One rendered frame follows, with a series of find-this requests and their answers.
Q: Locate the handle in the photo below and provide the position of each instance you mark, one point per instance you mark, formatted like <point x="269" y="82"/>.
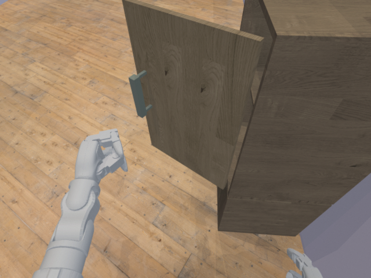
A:
<point x="138" y="94"/>

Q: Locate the left robot hand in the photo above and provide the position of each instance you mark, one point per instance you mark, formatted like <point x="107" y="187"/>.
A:
<point x="94" y="163"/>

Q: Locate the cupboard door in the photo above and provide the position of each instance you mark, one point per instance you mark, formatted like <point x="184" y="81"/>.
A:
<point x="198" y="81"/>

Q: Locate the robot left forearm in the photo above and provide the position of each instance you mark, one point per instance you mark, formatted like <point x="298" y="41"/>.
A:
<point x="70" y="242"/>

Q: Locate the right robot hand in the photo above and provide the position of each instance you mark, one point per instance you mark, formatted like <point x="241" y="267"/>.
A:
<point x="304" y="264"/>

